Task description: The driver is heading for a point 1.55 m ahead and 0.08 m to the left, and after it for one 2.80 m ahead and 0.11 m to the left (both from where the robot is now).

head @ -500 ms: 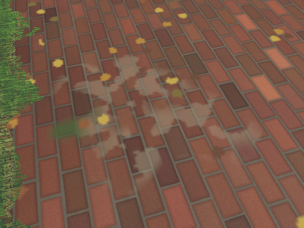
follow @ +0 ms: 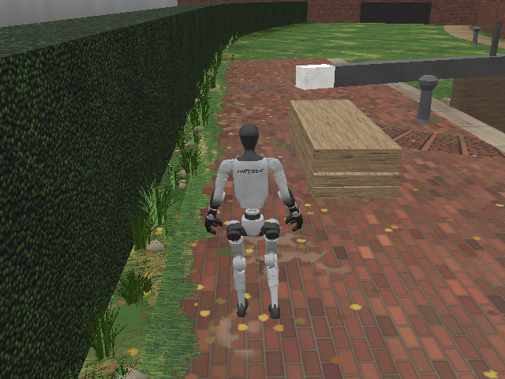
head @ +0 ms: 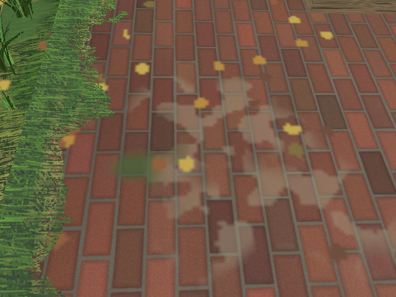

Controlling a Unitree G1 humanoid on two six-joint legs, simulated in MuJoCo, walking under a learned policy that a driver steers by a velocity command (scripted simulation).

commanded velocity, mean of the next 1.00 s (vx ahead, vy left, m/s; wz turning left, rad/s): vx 0.01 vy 0.00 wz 0.23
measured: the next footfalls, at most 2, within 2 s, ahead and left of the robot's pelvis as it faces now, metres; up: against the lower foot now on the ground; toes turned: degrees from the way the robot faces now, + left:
right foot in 0.30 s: +0.11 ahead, -0.16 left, +0.00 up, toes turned +14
left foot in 0.62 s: +0.03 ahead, +0.09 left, +0.00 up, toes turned +9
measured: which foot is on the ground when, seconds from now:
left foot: down 0.00-0.30, up 0.32-0.60, down 0.62-1.00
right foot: up 0.00-0.28, down 0.30-1.00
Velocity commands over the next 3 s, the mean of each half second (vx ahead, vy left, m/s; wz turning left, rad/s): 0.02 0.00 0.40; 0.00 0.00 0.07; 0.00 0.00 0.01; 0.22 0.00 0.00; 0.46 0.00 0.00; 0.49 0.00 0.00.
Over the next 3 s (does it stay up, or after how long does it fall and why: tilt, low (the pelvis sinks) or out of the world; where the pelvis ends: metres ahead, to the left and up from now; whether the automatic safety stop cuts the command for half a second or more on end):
stays up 0.69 0.07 0.01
